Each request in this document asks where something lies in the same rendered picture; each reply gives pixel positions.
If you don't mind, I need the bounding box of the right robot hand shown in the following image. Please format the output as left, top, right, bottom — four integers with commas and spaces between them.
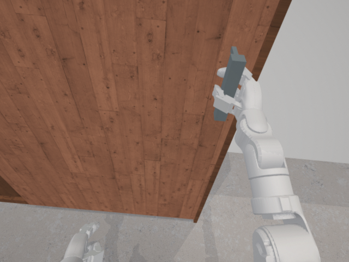
212, 67, 263, 120

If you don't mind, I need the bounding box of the robot right forearm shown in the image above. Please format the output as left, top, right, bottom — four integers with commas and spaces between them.
234, 109, 321, 262

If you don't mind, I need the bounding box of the left robot hand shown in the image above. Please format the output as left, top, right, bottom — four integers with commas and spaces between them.
64, 222, 104, 262

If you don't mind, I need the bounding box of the wardrobe door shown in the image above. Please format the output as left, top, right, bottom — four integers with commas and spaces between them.
0, 0, 280, 219
0, 176, 22, 197

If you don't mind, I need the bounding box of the handle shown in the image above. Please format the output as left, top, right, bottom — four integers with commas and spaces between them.
214, 46, 246, 121

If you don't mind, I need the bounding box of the robot right upper arm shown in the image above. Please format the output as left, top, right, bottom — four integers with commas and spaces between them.
252, 223, 320, 262

